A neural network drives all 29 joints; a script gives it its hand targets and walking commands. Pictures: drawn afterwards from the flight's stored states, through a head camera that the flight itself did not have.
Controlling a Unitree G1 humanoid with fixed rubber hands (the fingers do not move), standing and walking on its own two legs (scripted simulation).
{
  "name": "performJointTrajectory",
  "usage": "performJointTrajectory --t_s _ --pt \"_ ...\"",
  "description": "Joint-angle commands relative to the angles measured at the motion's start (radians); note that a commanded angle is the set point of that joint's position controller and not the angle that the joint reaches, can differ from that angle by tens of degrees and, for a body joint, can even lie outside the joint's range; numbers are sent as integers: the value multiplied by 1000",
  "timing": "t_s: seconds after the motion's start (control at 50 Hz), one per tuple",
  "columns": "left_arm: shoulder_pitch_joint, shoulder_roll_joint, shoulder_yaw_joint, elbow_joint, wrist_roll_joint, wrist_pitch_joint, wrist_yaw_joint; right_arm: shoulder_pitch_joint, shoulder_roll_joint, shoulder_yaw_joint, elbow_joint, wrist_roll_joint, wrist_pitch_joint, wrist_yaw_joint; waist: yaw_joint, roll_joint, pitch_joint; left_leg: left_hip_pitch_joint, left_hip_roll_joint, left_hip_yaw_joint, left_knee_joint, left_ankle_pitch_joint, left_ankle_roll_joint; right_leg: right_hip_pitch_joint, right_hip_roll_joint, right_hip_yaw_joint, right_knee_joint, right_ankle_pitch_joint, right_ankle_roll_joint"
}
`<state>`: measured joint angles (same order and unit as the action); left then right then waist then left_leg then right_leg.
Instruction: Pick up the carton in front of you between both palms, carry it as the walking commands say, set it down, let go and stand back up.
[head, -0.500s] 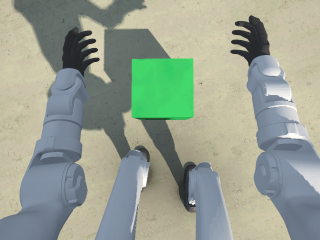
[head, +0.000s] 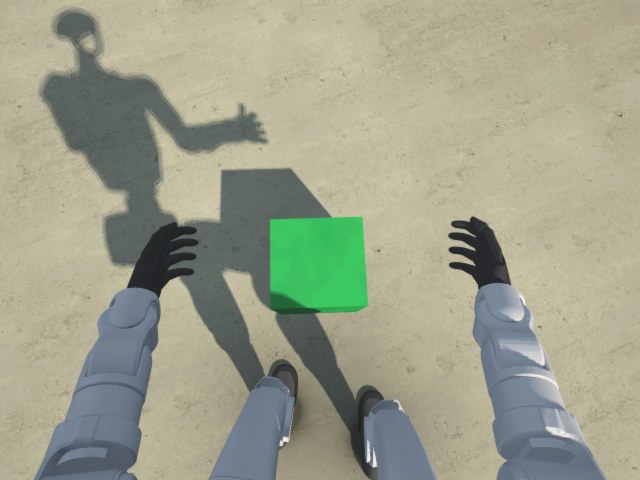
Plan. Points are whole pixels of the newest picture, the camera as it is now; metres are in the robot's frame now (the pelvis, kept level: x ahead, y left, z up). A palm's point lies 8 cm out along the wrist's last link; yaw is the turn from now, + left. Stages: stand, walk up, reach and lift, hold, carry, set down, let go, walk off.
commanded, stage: let go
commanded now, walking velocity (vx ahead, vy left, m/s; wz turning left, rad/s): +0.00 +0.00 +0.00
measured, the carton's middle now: (317, 270) +0.43 +0.05 -0.58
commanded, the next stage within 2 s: stand in 0.94 s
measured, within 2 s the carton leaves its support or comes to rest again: neither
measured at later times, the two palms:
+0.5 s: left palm (107, 405) +0.20 +0.22 +0.00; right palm (607, 416) +0.23 -0.25 -0.01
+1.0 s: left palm (84, 398) +0.20 +0.24 +0.00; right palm (609, 446) +0.21 -0.25 -0.01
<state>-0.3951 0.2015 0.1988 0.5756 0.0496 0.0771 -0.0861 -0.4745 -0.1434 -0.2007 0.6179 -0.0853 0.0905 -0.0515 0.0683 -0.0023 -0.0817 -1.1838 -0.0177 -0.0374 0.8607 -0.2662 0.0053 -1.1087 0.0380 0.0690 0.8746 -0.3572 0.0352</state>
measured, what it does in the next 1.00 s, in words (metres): rises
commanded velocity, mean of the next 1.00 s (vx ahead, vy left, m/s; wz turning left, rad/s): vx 0.00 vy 0.00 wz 0.00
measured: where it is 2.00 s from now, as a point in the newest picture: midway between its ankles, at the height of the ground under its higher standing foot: (325, 435)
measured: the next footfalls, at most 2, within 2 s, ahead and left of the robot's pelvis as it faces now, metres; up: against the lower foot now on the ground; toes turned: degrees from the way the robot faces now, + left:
none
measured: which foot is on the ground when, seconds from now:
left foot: down 0.00-1.00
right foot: down 0.00-1.00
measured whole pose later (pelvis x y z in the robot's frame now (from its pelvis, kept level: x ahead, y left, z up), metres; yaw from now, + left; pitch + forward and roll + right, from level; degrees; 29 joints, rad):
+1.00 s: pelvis +0.05 -0.01 +0.06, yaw +2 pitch -3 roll +0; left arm 0.21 0.26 0.03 0.45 0.03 0.15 0.00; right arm 0.21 -0.22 -0.02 0.55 -0.04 0.07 0.01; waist 0.01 -0.02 0.05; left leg -0.19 -0.02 -0.05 0.50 -0.26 0.00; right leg -0.10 0.01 0.05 0.49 -0.34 0.01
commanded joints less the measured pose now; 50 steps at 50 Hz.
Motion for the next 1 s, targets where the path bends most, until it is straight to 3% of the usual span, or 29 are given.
performJointTrajectory --t_s 0.0,0.18,0.26,0.32,0.42,0.52,0.68,0.78,0.8,0.84,0.92,0.94,0.98 --pt "40 77 -23 -109 -29 -39 -4 -19 -96 4 -118 13 -48 19 1 10 -628 786 -8 5 -68 410 -27 193 40 -92 -135 186 -1" --pt "382 70 -95 -180 -59 -88 19 340 -113 43 -114 37 -108 56 -14 48 -428 1032 2 -24 -201 565 -35 394 36 -69 -281 250 -19" --pt "509 75 -117 -220 -64 -102 26 458 -125 63 -158 44 -125 66 -19 31 -325 1083 -6 -15 -287 556 -37 566 28 -62 -366 306 -21" --pt "564 83 -128 -232 -71 -102 26 531 -131 82 -190 53 -128 71 -34 -7 -225 1090 -18 4 -356 480 -38 702 17 -56 -429 338 -18" --pt "599 101 -133 -244 -73 -80 17 620 -129 119 -232 71 -103 86 -60 -58 -72 1111 -39 34 -436 326 -33 841 -4 -46 -509 328 -9" --pt "588 119 -125 -244 -56 -27 10 640 -131 140 -258 83 -52 106 -69 -58 73 1169 -56 49 -451 207 -27 823 -27 -39 -560 221 -12" --pt "598 120 -113 -243 -25 37 14 645 -142 142 -286 85 8 121 -51 -9 143 1221 -56 50 -439 211 -24 841 -25 -41 -559 219 -16" --pt "590 114 -117 -257 -25 45 15 651 -146 130 -287 72 20 121 -62 -12 126 1235 -49 43 -442 255 -19 885 -9 -51 -535 276 -10" --pt "563 143 -113 -309 -4 96 40 707 -144 130 -230 79 -7 100 -63 10 65 1209 -71 55 -412 261 -28 946 -11 -55 -500 365 -14" --pt "581 133 -131 -298 -16 113 59 686 -148 135 -250 83 -14 85 -67 -12 74 1187 -70 49 -408 263 -27 941 -3 -51 -484 403 -8" --pt "591 118 -143 -295 -27 128 70 657 -158 139 -255 83 -13 82 -62 -18 88 1169 -62 41 -412 273 -30 927 3 -63 -481 372 -14" --pt "552 230 -111 -159 -25 57 105 655 -268 119 -99 34 -32 46 -57 -131 126 1015 46 -9 -385 246 -34 861 -57 -40 -470 235 9" --pt "573 209 -119 -129 -10 5 113 665 -283 114 -69 26 -57 33 -64 -75 102 984 52 -29 -401 121 -24 861 -65 3 -476 96 -9"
